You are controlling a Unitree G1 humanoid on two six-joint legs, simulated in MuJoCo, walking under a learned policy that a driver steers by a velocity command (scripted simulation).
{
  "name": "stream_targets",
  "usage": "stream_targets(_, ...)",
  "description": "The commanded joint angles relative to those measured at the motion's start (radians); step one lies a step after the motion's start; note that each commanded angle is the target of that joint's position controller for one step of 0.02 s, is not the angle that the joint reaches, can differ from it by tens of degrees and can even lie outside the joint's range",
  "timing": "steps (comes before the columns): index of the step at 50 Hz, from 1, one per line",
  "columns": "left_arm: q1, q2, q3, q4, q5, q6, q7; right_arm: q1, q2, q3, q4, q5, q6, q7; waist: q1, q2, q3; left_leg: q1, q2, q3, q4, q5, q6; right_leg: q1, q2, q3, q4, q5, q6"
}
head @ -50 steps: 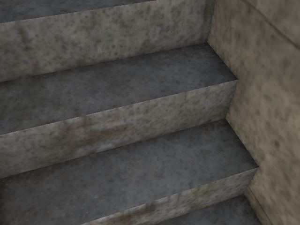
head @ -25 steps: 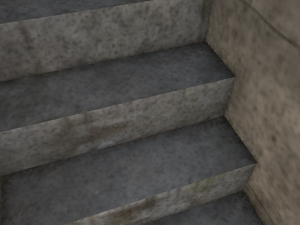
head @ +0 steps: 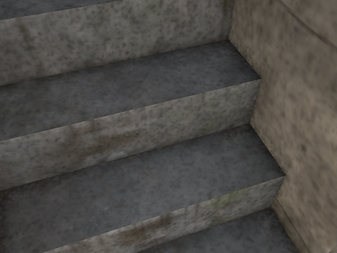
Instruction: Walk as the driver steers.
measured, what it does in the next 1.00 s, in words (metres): stands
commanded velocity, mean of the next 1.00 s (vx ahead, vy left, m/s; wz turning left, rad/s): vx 0.05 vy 0.00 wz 0.00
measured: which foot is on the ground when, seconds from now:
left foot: down 0.00-1.00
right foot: down 0.00-1.00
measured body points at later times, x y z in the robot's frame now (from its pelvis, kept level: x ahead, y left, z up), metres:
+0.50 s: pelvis -0.01 +0.00 +0.00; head +0.00 +0.00 +0.45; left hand -0.01 +0.21 -0.16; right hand -0.02 -0.24 -0.16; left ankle -0.02 +0.14 -0.75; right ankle +0.02 -0.10 -0.75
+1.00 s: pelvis +0.01 +0.01 +0.00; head +0.01 +0.01 +0.45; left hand +0.01 +0.22 -0.16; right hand -0.01 -0.21 -0.16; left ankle -0.02 +0.14 -0.75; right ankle +0.02 -0.10 -0.75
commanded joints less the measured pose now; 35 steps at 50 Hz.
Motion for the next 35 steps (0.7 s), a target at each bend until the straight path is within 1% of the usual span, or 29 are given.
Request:
stream_targets(1, 0.047, 0.084, 0.02, -0.025, 0.0, -0.004, 0.005, 0.056, -0.087, -0.018, -0.015, 0.0, -0.004, -0.005, -0.001, -0.022, 0.021, -0.028, 0.084, -0.07, -0.046, 0.038, 0.023, -0.025, -0.13, 0.108, -0.072, 0.064, 0.006)
stream_targets(4, 0.061, 0.077, 0.024, -0.021, 0.0, -0.001, 0.005, 0.08, -0.078, -0.019, -0.008, 0.0, 0.001, -0.006, -0.001, -0.023, 0.027, -0.039, 0.081, -0.068, -0.037, 0.027, 0.021, -0.031, -0.128, 0.108, -0.072, 0.05, 0.002)
stream_targets(5, 0.065, 0.061, 0.019, -0.017, 0.005, 0.001, 0.017, 0.076, -0.088, -0.024, -0.013, 0.003, 0.002, -0.005, 0.001, -0.029, 0.023, -0.041, 0.086, -0.069, -0.038, 0.022, 0.018, -0.026, -0.127, 0.106, -0.081, 0.047, -0.004)
stream_targets(6, 0.065, 0.061, 0.019, -0.016, 0.005, 0.002, 0.022, 0.078, -0.085, -0.025, -0.015, 0.003, 0.003, -0.005, -0.001, -0.028, 0.028, -0.046, 0.085, -0.07, -0.039, 0.02, 0.016, -0.026, -0.127, 0.105, -0.08, 0.048, -0.006)
stream_targets(9, 0.077, 0.063, 0.023, -0.012, 0.004, 0.005, 0.026, 0.095, -0.074, -0.025, -0.013, 0.002, 0.004, -0.006, 0.0, -0.017, 0.031, -0.054, 0.082, -0.069, -0.035, 0.012, 0.014, -0.026, -0.127, 0.106, -0.081, 0.043, -0.011)
stream_targets(18, 0.101, 0.041, 0.03, -0.001, 0.005, 0.007, 0.026, 0.131, -0.055, -0.027, -0.015, 0.0, 0.01, -0.011, 0.0, -0.011, 0.047, -0.07, 0.078, -0.068, -0.026, -0.006, 0.013, -0.047, -0.12, 0.107, -0.089, -0.008, -0.015)
stream_targets(26, 0.113, 0.027, 0.036, 0.007, 0.004, 0.008, 0.027, 0.151, -0.042, -0.029, -0.021, 0.0, 0.008, -0.014, 0.002, -0.009, 0.048, -0.079, 0.077, -0.069, -0.023, -0.005, 0.015, -0.047, -0.116, 0.102, -0.083, -0.004, -0.016)
stream_targets(27, 0.112, 0.038, 0.042, 0.005, -0.001, 0.008, 0.016, 0.162, -0.025, -0.024, -0.016, -0.004, 0.008, -0.016, -0.001, -0.001, 0.053, -0.079, 0.071, -0.069, -0.02, -0.003, 0.017, -0.054, -0.116, 0.104, -0.074, -0.01, -0.011)
stream_targets(29, 0.116, 0.031, 0.044, 0.006, -0.001, 0.007, 0.01, 0.167, -0.026, -0.024, -0.017, -0.005, 0.008, -0.018, 0.002, -0.005, 0.053, -0.078, 0.071, -0.069, -0.017, -0.005, 0.02, -0.061, -0.114, 0.104, -0.075, -0.021, -0.008)
stream_targets(32, 0.117, 0.023, 0.046, 0.008, 0.0, 0.007, 0.01, 0.17, -0.027, -0.025, -0.02, -0.004, 0.006, -0.019, 0.003, -0.011, 0.052, -0.081, 0.073, -0.071, -0.017, 0.0, 0.022, -0.06, -0.113, 0.101, -0.07, -0.016, -0.007)
stream_targets(33, 0.117, 0.02, 0.045, 0.01, 0.0, 0.003, 0.012, 0.173, -0.011, -0.02, -0.02, -0.001, 0.005, -0.021, 0.005, -0.009, 0.059, -0.074, 0.072, -0.07, -0.023, 0.008, 0.017, -0.067, -0.11, 0.101, -0.076, -0.021, -0.008)
stream_targets(35, 0.12, 0.02, 0.046, 0.015, -0.002, 0.001, 0.012, 0.177, -0.014, -0.02, -0.021, -0.001, 0.004, -0.023, 0.005, -0.002, 0.057, -0.071, 0.073, -0.072, -0.024, 0.016, 0.017, -0.059, -0.11, 0.099, -0.071, -0.009, -0.008)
